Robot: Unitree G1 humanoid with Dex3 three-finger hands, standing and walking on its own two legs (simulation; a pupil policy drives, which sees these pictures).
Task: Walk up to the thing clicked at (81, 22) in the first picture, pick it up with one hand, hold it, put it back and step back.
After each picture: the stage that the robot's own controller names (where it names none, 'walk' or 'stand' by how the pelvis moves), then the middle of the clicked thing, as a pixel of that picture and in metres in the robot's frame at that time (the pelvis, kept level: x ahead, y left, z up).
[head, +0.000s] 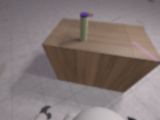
stand; (83, 28) +0.76 +0.08 +0.12
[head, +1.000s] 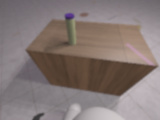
walk; (71, 30) +0.65 +0.21 +0.14
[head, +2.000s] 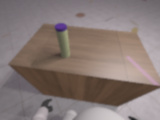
stand; (63, 42) +0.50 +0.21 +0.13
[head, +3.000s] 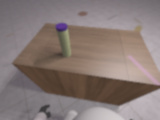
stand; (64, 42) +0.51 +0.21 +0.12
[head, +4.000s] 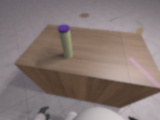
stand; (66, 43) +0.50 +0.20 +0.12
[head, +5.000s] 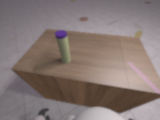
stand; (64, 48) +0.47 +0.21 +0.12
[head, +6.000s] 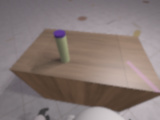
stand; (62, 48) +0.47 +0.22 +0.12
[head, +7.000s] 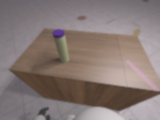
rise first; (62, 48) +0.47 +0.22 +0.12
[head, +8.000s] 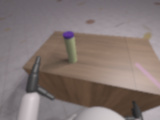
rise first; (70, 49) +0.48 +0.19 +0.12
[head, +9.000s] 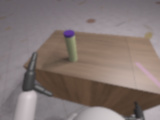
go down; (71, 47) +0.48 +0.19 +0.12
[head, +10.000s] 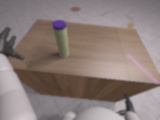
go down; (62, 41) +0.49 +0.17 +0.14
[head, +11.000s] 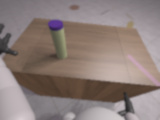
approach; (59, 42) +0.47 +0.18 +0.14
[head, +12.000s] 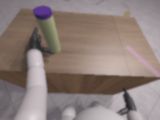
close in; (50, 34) +0.48 +0.20 +0.18
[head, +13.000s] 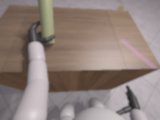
lift; (46, 20) +0.59 +0.20 +0.18
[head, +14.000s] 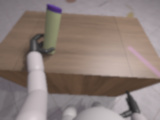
lift; (51, 32) +0.50 +0.21 +0.18
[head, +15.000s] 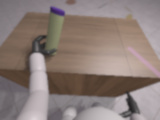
lift; (53, 33) +0.50 +0.20 +0.18
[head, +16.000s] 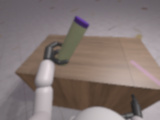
lift; (70, 44) +0.35 +0.12 +0.29
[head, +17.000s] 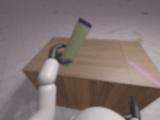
hold; (74, 44) +0.35 +0.11 +0.29
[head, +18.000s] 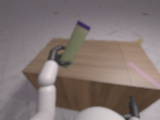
hold; (73, 46) +0.35 +0.11 +0.28
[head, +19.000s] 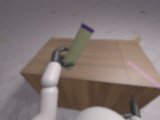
crouch; (76, 48) +0.35 +0.09 +0.27
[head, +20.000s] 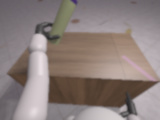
crouch; (61, 22) +0.49 +0.15 +0.32
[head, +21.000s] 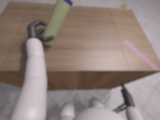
lower; (55, 22) +0.56 +0.15 +0.18
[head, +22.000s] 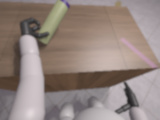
lower; (52, 21) +0.59 +0.15 +0.16
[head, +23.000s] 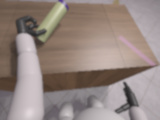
lower; (51, 21) +0.61 +0.15 +0.14
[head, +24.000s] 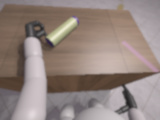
loosen; (63, 30) +0.59 +0.11 +0.09
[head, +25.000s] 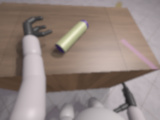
open; (73, 35) +0.54 +0.04 +0.10
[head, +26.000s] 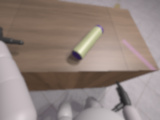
sink last; (88, 41) +0.49 -0.04 +0.10
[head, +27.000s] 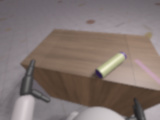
sink last; (111, 64) +0.42 -0.11 +0.07
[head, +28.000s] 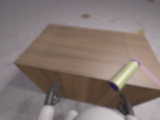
stand; (125, 73) +0.35 -0.20 +0.05
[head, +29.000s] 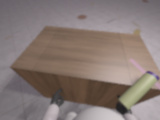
stand; (138, 89) +0.26 -0.27 +0.03
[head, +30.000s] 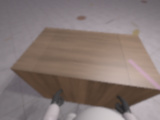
stand; out of the picture +0.14 -0.37 -0.73
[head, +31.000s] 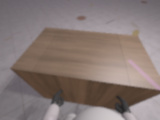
stand; out of the picture -0.02 -0.33 -0.74
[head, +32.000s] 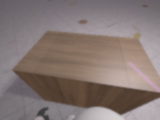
walk; out of the picture -0.19 -0.27 -0.74
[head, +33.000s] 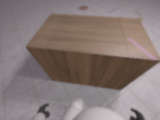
walk; out of the picture -0.12 -0.26 -0.73
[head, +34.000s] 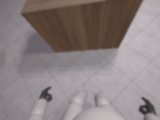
rise first; out of the picture -0.26 -0.13 -0.70
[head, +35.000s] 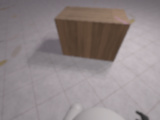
walk; out of the picture -1.50 +0.29 -0.73
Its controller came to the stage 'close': yes
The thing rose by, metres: 0.20
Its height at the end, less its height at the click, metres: -0.87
